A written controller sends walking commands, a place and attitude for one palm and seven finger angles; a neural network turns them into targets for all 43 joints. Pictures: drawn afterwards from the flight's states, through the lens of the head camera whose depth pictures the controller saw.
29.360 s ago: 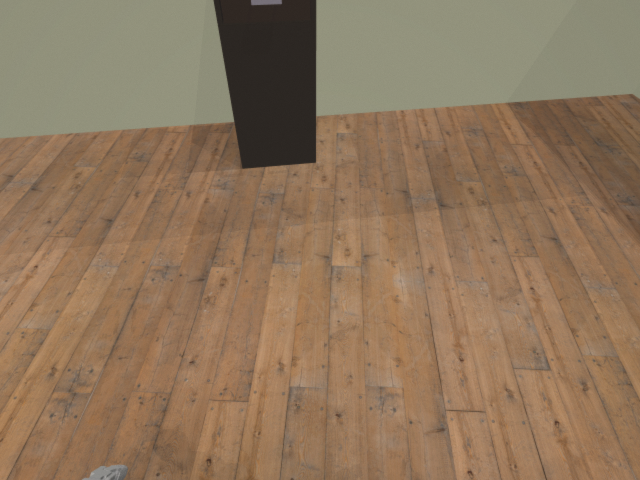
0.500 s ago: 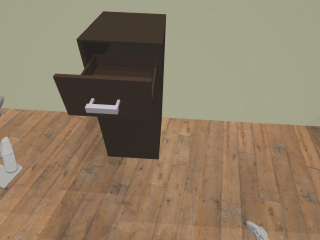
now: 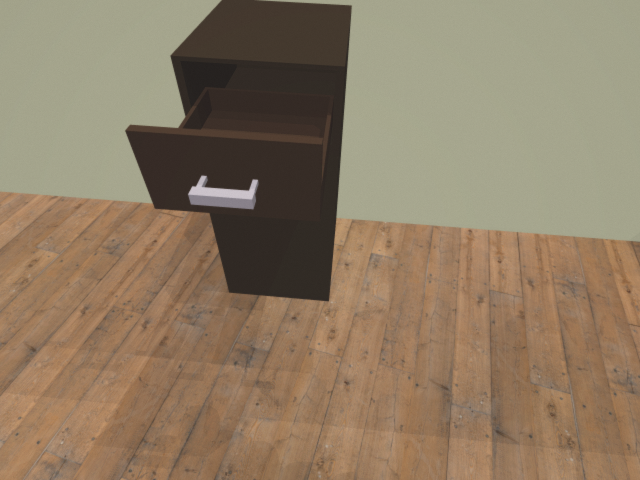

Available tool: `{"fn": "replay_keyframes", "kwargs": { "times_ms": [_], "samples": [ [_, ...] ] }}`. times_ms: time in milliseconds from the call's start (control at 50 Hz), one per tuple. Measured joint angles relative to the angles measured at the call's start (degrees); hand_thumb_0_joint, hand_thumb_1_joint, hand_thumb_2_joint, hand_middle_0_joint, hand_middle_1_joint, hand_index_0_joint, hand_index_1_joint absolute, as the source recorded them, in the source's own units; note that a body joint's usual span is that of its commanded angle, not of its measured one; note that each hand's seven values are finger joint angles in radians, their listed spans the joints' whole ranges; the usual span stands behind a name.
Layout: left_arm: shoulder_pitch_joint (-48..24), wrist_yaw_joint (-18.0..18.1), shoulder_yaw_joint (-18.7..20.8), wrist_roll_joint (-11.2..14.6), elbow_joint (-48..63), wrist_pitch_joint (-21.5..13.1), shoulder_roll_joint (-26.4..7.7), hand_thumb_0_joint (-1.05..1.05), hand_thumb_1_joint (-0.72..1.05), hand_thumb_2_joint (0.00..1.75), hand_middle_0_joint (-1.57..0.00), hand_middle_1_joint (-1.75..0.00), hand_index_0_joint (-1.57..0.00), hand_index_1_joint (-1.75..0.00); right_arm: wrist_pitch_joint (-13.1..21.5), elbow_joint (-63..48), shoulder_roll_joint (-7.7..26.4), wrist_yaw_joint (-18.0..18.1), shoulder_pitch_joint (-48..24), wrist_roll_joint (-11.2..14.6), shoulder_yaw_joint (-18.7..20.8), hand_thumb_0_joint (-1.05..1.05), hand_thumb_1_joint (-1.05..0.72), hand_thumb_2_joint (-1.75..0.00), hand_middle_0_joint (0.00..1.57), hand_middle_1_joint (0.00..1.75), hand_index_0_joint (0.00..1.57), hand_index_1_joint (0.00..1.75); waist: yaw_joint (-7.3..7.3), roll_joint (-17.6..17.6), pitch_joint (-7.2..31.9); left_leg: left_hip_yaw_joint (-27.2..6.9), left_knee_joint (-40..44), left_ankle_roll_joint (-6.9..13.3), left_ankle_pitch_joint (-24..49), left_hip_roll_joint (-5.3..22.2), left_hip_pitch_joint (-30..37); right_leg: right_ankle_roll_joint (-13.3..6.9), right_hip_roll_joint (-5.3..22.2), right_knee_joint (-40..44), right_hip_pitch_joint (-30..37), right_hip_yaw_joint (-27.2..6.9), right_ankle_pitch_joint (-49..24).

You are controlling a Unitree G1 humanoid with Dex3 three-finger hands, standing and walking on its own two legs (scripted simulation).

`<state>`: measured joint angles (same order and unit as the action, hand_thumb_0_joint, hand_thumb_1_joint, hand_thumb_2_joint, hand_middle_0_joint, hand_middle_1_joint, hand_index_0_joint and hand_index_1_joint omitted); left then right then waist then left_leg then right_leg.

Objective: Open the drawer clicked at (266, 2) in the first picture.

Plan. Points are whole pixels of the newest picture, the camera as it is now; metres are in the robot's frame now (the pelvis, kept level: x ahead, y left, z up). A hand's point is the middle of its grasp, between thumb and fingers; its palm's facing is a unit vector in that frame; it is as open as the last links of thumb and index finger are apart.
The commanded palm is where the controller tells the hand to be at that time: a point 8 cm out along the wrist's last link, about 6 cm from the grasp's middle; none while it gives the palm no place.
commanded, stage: let the arm hang, fingers relaxed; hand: left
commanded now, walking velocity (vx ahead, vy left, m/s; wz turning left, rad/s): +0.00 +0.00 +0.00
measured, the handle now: (225, 190) +0.58 +0.19 +0.03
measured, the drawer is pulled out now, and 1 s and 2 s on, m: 0.29 0.29 0.29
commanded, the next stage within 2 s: look to check the result in 0.80 s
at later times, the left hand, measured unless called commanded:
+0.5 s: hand out of the picture +0.04 +0.23 -0.15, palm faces +0.03 -0.95 -0.32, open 7.4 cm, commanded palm none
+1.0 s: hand out of the picture +0.15 +0.24 -0.13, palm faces -0.03 -0.93 -0.36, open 7.4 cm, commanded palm none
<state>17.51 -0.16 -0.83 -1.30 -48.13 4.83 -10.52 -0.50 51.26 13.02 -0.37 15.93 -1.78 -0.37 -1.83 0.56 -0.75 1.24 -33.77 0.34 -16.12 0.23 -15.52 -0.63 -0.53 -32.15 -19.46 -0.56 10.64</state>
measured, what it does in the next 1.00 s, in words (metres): stands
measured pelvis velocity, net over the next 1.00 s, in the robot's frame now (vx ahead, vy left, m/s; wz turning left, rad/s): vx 0.04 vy -0.01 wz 0.00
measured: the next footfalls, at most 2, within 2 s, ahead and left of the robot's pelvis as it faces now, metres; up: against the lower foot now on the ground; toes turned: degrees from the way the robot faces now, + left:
none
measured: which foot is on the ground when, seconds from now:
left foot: down 0.00-1.00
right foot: down 0.00-1.00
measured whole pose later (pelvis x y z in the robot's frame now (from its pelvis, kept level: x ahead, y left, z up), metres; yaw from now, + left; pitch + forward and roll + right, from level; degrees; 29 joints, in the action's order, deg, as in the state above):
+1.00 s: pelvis +0.04 -0.01 +0.02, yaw +0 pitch -2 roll +0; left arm 3.0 0.2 1.2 -0.8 -62.7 -0.6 -19.3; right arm -0.1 63.2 20.2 0.1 7.2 -1.1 1.1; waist -1.3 -1.1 -5.0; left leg 1.0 -18.9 -0.6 -11.7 0.8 -5.3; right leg -1.1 -1.2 -19.0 -9.9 -0.4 7.2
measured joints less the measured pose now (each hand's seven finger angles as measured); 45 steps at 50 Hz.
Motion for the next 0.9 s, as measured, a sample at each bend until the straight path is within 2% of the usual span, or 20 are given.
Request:
{"fn": "replay_keyframes", "kwargs": {
  "times_ms": [100, 200, 320, 460, 680, 900],
  "samples": [
    [3.5, 0.3, 1.4, 0.3, -9.3, -1.8, -1.2, 0.01, 0.96, 0.89, -0.20, -0.30, -0.20, -0.30, -1.1, 5.9, -1.8, 0.7, 4.8, 0.4, 0.0, 0.00, -0.90, -0.90, 0.20, 0.30, 0.20, 0.30, 2.03, 0.9, -2.1, -0.9, 3.7, -0.3, 2.0, 0.4, 1.3, -0.2, -0.4, 5.4, 2.4, 0.9, -2.6],
    [5.2, 0.7, 2.1, 0.5, -15.0, -2.5, -2.5, 0.01, 0.94, 0.89, -0.20, -0.29, -0.20, -0.30, -1.4, 9.8, -2.4, 1.4, 7.1, 0.6, 0.7, 0.00, -0.90, -0.90, 0.20, 0.30, 0.20, 0.30, 2.70, -0.2, -3.0, -1.2, 5.8, -0.1, 2.8, 0.2, 2.4, -0.2, -0.1, 7.7, 3.8, 1.2, -3.4],
    [3.3, 1.1, 2.6, 0.6, -17.5, -3.0, -3.3, 0.01, 0.91, 0.90, -0.20, -0.29, -0.20, -0.30, -0.8, 11.6, -2.3, 1.6, 6.3, 0.7, 1.2, 0.00, -0.90, -0.90, 0.20, 0.30, 0.20, 0.30, 2.39, -1.5, -3.4, -0.9, 7.3, 0.1, 3.3, -0.3, 3.5, -0.1, 0.3, 8.2, 4.4, 0.8, -3.3],
    [-3.1, 1.2, 2.8, 0.5, -16.3, -4.0, -4.0, 0.01, 0.91, 0.90, -0.20, -0.29, -0.20, -0.30, 0.0, 11.8, -1.2, 1.4, 2.4, 0.6, 1.5, 0.00, -0.90, -0.90, 0.20, 0.30, 0.20, 0.30, 1.83, -2.3, -2.8, -0.5, 8.6, 0.1, 3.5, -0.6, 5.1, 0.1, 0.5, 8.1, 5.2, 0.4, -2.9],
    [-12.8, 0.7, 2.6, 0.4, -13.3, -5.5, -5.9, 0.01, 0.90, 0.90, -0.20, -0.29, -0.20, -0.30, 0.9, 10.9, 2.8, 0.7, -5.1, 0.5, 1.9, 0.00, -0.90, -0.90, 0.20, 0.30, 0.20, 0.30, 0.71, -2.1, -2.5, -0.2, 11.1, -0.3, 3.8, -0.1, 7.7, -0.1, 0.1, 9.7, 7.2, 0.1, -2.9],
    [-15.2, 0.5, 2.1, 0.5, -13.5, -5.6, -8.2, 0.01, 0.90, 0.90, -0.20, -0.29, -0.20, -0.30, 0.7, 11.4, 6.7, 0.5, -8.5, 0.6, 1.7, 0.00, -0.90, -0.90, 0.20, 0.30, 0.20, 0.30, 0.35, -1.7, -3.6, -0.2, 14.0, -0.7, 4.4, 0.4, 9.7, -0.3, -0.4, 12.3, 9.0, 0.1, -3.4]
  ]
}}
